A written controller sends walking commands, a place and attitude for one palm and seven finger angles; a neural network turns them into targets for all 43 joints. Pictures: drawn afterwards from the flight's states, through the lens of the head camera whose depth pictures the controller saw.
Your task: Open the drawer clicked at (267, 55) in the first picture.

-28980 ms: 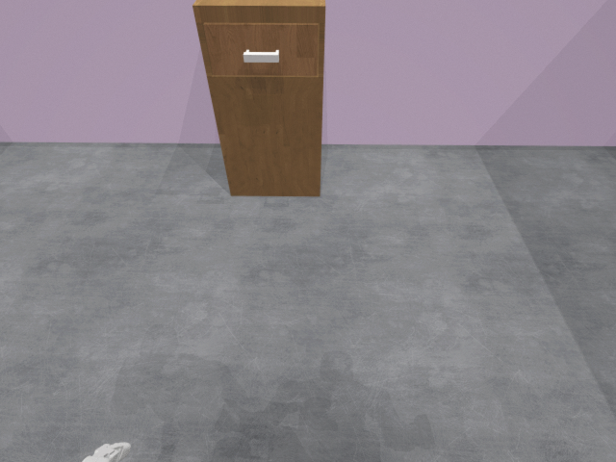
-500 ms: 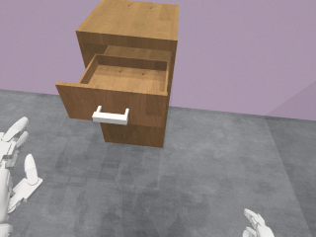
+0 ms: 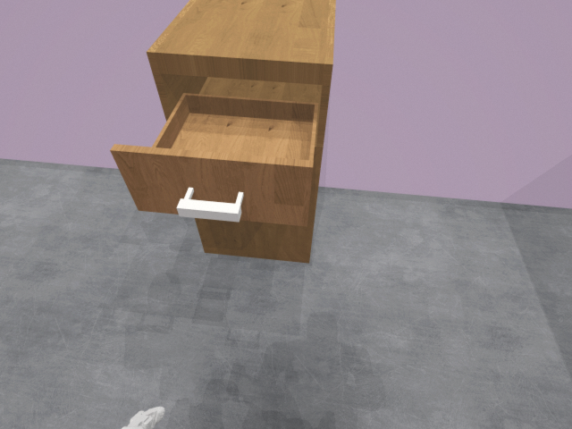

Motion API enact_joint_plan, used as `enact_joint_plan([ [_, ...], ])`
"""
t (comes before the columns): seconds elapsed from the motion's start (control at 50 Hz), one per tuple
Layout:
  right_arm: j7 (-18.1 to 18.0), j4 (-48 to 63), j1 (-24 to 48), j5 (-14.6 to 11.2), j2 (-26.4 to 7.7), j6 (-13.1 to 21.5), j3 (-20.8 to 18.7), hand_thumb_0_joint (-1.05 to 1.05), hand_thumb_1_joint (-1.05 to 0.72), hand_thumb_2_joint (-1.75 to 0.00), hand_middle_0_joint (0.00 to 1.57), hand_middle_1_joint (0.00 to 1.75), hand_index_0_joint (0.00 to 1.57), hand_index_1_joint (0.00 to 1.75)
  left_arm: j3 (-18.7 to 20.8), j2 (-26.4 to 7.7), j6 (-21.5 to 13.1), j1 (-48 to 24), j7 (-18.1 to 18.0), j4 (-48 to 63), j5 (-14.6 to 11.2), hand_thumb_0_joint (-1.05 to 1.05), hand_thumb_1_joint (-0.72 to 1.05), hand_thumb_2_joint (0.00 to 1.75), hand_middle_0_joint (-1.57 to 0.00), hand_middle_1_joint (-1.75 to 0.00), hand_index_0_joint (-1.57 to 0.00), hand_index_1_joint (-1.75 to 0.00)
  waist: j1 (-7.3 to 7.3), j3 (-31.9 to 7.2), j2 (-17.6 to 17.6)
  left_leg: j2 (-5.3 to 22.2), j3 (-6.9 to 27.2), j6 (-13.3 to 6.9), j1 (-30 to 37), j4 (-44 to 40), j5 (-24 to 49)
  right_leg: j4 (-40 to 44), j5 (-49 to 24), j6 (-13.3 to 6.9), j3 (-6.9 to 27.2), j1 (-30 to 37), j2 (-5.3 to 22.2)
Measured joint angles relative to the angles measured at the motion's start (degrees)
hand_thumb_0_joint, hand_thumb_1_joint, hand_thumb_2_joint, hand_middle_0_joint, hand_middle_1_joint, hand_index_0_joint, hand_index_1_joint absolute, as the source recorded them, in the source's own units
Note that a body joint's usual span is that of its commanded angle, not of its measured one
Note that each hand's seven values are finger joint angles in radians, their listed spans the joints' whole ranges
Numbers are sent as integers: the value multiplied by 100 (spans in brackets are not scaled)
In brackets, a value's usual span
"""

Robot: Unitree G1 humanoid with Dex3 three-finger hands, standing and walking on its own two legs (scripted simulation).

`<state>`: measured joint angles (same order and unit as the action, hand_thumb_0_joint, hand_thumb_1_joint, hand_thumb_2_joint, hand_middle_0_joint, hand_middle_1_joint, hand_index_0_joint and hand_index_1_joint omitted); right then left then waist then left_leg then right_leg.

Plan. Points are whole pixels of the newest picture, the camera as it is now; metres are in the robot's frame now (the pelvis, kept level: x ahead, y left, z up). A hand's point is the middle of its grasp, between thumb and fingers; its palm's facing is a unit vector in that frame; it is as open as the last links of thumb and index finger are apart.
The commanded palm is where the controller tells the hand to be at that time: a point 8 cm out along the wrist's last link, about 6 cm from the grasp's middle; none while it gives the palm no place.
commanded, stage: let the arm hang, fingers relaxed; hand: left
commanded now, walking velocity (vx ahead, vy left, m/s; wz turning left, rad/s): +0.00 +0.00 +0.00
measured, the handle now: (212, 202) +0.54 +0.17 -0.05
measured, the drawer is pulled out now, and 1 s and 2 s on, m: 0.30 0.30 0.30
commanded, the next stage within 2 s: look to check the result in 0.86 s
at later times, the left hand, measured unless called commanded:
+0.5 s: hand out of the picture -0.01 +0.20 -0.15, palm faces +0.01 -0.98 -0.21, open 7.3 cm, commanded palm none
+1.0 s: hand out of the picture -0.01 +0.17 -0.16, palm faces +0.01 -0.99 -0.16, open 7.4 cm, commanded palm none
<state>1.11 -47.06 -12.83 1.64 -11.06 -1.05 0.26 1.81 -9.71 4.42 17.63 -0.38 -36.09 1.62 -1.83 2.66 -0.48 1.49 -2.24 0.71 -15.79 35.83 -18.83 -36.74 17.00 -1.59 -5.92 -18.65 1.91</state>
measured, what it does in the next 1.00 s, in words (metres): stands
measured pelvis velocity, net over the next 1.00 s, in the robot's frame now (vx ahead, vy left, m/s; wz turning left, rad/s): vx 0.01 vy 0.02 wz -0.04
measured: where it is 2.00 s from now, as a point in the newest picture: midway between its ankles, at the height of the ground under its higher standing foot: outside the picture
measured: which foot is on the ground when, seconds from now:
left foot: down 0.00-1.00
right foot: down 0.00-1.00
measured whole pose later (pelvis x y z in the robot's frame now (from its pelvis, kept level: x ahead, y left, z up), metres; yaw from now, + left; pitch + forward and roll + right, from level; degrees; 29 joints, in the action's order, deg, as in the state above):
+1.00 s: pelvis +0.01 +0.02 +0.02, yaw -2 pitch -2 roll +0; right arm -2.1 -64.4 -19.8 0.8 -4.7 -0.1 -0.1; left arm 1.3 -6.2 0.1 16.7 -2.1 -65.2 0.6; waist -0.5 4.8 0.1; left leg 1.0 -4.7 -0.6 -8.3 23.7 -13.6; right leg -23.5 10.2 -0.4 -3.7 -11.5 1.3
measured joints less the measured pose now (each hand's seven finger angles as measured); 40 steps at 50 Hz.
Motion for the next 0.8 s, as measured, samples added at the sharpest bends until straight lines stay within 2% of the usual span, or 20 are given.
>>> enact_joint_plan([
  [0.02, -27, -79, -55, 0, 43, -12, 19, 1, -91, -90, 20, 30, 20, 30, -95, 90, 12, 40, 32, -331, -15, 1, 91, 89, -20, -30, -20, -29, 6, 52, -80, 15, -6, 0, 52, -99, 42, 128, -67, -18, 2, 62, -24],
  [0.04, -57, -161, -122, -7, 97, -19, 28, 1, -91, -90, 20, 30, 20, 30, 33, 139, -56, 43, -53, -529, -109, -1, 94, 89, -20, -30, -20, -30, 30, 107, -155, 35, 14, 8, 76, -189, 104, 267, -147, -35, -22, 116, -51],
  [0.1, -138, -469, -292, -15, 200, -35, 50, 1, -91, -90, 20, 30, 20, 30, 108, -68, -203, -38, -84, -1035, -101, -4, 100, 89, -21, -30, -21, -30, 172, 257, -276, 80, 59, 16, 158, -458, 287, 690, -391, -52, -77, 284, -121],
  [0.16, -197, -729, -410, -27, 199, -55, 10, 1, -92, -90, 20, 30, 20, 30, 77, -181, -247, -14, -59, -1515, -83, -4, 99, 89, -21, -30, -21, -30, 225, 305, -206, 97, 50, -4, 249, -649, 389, 1018, -578, -31, -74, 433, -158],
  [0.28, -245, -1084, -550, -63, 208, -48, -33, 1, -91, -90, 20, 30, 20, 30, 15, -190, -272, 108, -65, -2246, -88, -1, 95, 89, -20, -30, -20, -30, 212, 236, 30, 38, -49, -81, 475, -928, 490, 1319, -730, 49, 19, 640, -121],
  [0.4, -243, -1331, -549, -74, 367, -1, 3, 1, -91, -90, 20, 30, 20, 30, -47, -78, -325, 79, -102, -2599, -97, 0, 92, 89, -20, -30, -20, -30, 196, 182, 145, -32, -155, -137, 627, -1114, 567, 1382, -775, 106, 123, 703, -62],
  [0.62, -246, -1630, -618, -77, 619, 55, 18, 1, -91, -90, 20, 30, 20, 30, -105, 250, -415, -122, -141, -2763, -93, 0, 91, 89, -20, -30, -20, -30, 146, 110, 88, -76, -248, -165, 731, -1210, 588, 1335, -753, 138, 219, 710, -25],
  [0.8, -287, -1719, -726, -79, 650, 72, -21, 0, -91, -90, 20, 30, 20, 30, -71, 300, -426, -117, -164, -2845, -92, 0, 92, 89, -20, -30, -20, -30, 127, 148, 28, -56, -255, -153, 731, -1191, 550, 1320, -721, 129, 227, 706, -44],
])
